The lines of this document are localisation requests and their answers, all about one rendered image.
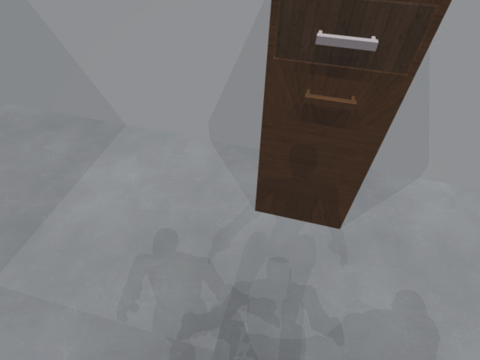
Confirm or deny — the cabinet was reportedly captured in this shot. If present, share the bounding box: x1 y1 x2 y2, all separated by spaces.
255 0 452 229

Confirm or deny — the handle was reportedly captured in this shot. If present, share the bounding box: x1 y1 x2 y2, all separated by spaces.
304 93 356 110
315 30 379 52

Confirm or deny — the drawer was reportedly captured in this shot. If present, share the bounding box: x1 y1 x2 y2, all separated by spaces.
275 0 437 74

